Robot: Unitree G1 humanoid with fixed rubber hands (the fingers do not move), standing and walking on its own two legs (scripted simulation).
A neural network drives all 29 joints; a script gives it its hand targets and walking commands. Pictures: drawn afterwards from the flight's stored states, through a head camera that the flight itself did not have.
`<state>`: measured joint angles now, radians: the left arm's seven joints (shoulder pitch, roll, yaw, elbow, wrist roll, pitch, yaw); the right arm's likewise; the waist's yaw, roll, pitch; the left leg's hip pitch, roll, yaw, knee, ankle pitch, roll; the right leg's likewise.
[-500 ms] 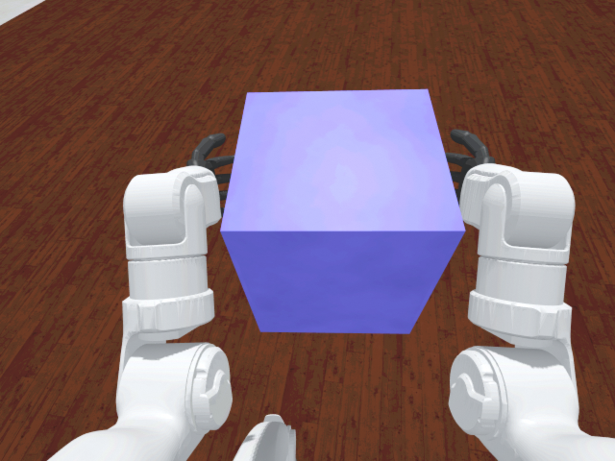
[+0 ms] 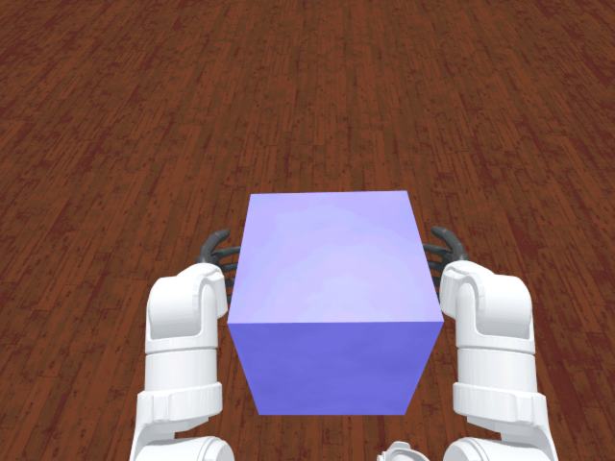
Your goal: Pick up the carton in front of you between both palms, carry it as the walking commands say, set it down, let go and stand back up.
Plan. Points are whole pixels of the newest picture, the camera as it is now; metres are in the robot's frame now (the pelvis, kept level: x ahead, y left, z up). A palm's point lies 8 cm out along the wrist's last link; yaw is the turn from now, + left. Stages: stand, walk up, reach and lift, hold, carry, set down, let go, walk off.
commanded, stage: carry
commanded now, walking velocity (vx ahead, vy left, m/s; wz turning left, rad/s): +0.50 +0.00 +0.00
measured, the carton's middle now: (329, 307) +0.33 +0.00 -0.01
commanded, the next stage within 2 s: none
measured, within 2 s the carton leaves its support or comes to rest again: neither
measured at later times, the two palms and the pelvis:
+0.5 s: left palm (259, 131) +0.60 +0.12 +0.09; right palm (439, 129) +0.62 -0.18 +0.09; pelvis +0.35 -0.05 +0.00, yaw +3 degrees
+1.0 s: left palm (253, 51) +0.93 +0.16 +0.06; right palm (387, 49) +0.93 -0.14 +0.07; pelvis +0.67 +0.02 +0.00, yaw +0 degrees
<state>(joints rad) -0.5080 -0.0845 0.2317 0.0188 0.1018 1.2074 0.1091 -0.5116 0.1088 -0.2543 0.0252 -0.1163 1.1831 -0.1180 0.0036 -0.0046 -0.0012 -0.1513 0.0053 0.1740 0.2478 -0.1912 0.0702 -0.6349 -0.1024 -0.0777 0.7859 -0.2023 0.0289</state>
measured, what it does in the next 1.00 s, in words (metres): walks ahead: right foot, then left foot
